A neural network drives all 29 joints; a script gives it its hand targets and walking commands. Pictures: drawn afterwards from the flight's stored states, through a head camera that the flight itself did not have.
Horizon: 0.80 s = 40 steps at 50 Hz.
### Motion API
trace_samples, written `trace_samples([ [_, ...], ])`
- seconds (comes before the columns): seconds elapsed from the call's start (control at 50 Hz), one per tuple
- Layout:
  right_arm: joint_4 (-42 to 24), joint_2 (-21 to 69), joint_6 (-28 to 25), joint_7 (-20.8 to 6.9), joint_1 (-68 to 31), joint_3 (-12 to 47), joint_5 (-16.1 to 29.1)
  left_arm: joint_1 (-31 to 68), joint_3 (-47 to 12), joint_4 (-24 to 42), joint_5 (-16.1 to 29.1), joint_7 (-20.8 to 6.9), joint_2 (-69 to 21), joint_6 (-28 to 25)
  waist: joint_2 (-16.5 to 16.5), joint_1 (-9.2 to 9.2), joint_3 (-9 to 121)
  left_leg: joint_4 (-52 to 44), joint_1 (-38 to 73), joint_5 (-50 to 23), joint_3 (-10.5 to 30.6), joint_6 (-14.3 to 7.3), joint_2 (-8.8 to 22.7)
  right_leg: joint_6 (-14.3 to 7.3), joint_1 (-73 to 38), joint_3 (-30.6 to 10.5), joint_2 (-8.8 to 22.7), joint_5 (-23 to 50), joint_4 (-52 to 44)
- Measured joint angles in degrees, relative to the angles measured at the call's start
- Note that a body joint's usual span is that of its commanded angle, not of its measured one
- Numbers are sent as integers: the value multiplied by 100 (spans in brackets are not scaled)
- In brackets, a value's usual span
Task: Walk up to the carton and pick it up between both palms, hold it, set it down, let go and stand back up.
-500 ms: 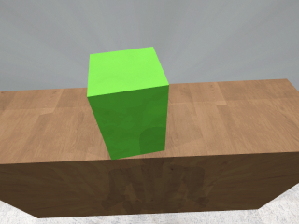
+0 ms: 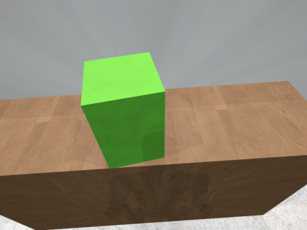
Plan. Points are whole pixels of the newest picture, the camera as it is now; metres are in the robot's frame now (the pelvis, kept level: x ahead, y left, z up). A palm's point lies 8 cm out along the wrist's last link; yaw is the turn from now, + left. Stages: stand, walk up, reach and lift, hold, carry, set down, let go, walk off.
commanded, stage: walk up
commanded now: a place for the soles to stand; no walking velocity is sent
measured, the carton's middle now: (128, 114) +0.43 +0.09 +0.08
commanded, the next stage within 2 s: reach and lift in 0.14 s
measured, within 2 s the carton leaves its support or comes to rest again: neither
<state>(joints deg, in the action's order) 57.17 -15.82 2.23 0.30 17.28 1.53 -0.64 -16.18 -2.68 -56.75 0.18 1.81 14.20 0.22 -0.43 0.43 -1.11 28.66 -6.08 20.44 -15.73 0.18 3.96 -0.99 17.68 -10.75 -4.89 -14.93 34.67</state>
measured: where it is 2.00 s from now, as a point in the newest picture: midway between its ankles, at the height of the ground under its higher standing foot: outside the picture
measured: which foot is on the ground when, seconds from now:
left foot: down 0.00-1.00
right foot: down 0.00-1.00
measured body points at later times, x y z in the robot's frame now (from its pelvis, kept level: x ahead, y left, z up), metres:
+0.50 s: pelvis -0.03 -0.01 -0.01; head -0.03 -0.01 +0.43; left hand +0.14 +0.26 -0.08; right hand +0.20 -0.24 -0.10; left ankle -0.05 +0.11 -0.73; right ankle +0.04 -0.10 -0.73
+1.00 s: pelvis -0.01 -0.01 +0.01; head -0.01 -0.01 +0.46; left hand +0.14 +0.25 -0.06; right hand +0.17 -0.21 -0.08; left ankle -0.05 +0.11 -0.73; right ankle +0.04 -0.10 -0.73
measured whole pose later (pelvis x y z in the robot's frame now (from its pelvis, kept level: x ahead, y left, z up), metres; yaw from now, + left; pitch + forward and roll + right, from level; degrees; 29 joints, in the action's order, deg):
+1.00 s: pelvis -0.01 -0.01 +0.01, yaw +11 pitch -5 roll +0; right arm 28.2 -7.5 1.5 1.4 15.2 -2.7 -1.7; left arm -8.2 -0.3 -23.7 -0.5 -0.8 13.4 18.4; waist -0.2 2.6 -4.7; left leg 26.0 -5.1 16.1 -3.8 1.0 2.7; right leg -1.5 9.5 1.1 -1.5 -11.5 25.5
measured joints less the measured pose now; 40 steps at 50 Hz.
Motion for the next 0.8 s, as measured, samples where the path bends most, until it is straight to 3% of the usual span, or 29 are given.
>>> trace_samples([
  [0.18,95,21,-58,-20,4,-54,-69,12,-12,-125,26,-11,-17,109,43,16,9,22,-83,4,98,24,10,-24,26,87,10,2,-42],
  [0.22,119,105,-165,-255,-289,-456,-384,614,41,88,166,-107,115,981,45,187,-157,689,-696,183,525,17,-27,-19,389,513,188,-176,371],
  [0.26,-133,128,-38,-430,-754,-740,-447,1383,126,626,203,-186,265,1885,-6,196,-568,1278,-1122,300,817,44,-96,-12,666,788,327,-359,858],
  [0.3,-604,103,152,-427,-1198,-904,-305,1877,219,1439,48,-332,343,2596,-31,182,-792,1664,-1423,385,978,15,-121,-9,872,940,386,-446,1155],
  [0.36,-1170,22,291,-284,-1749,-861,160,2115,405,2586,-420,-603,315,3268,-15,269,-794,1960,-1591,488,1115,71,-81,-13,934,1071,374,-486,1296],
  [0.42,-1393,-20,467,-157,-1999,-555,574,1954,522,3184,-787,-800,197,3601,15,384,-652,1824,-1283,466,1180,52,-33,-37,562,1141,323,-427,1058],
  [0.48,-1594,30,696,-82,-1781,-291,695,1527,434,3463,-894,-865,124,3685,11,409,-436,1410,-839,316,1229,86,-19,-58,70,1195,298,-280,599],
  [0.6,-2123,432,965,24,-1137,-438,304,1050,281,3342,-784,-749,269,3431,-33,242,-430,1028,-675,67,1290,71,-52,-73,-142,1264,322,-56,196],
  [0.7,-2464,768,709,-31,-767,-640,21,864,288,3315,-521,-510,317,2938,110,162,-511,1008,-864,4,1290,52,-67,-53,28,1266,340,31,141],
  [0.8,-2685,898,293,-21,-491,-658,-222,747,231,3376,-192,-342,244,2344,238,214,-378,717,-709,-99,1272,40,-116,-23,-106,1250,376,93,-92],
])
